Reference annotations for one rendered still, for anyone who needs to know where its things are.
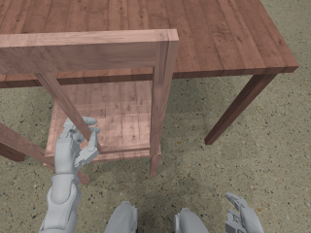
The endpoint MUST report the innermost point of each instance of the robot left forearm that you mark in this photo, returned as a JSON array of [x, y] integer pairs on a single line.
[[62, 199]]

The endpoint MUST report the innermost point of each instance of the left robot hand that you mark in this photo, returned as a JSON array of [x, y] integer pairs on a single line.
[[67, 147]]

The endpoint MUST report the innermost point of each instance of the right robot hand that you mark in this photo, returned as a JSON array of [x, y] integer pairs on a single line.
[[246, 222]]

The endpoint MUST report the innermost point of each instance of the robot left thigh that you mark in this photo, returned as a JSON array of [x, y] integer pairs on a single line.
[[122, 220]]

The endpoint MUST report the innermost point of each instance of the table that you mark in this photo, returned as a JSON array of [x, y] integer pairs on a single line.
[[217, 38]]

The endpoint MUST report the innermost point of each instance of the chair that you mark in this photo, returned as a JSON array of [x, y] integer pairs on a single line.
[[130, 115]]

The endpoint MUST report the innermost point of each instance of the robot thigh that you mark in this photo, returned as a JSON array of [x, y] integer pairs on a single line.
[[188, 222], [122, 220]]

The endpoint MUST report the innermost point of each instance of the robot right thigh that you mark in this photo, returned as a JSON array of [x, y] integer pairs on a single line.
[[188, 222]]

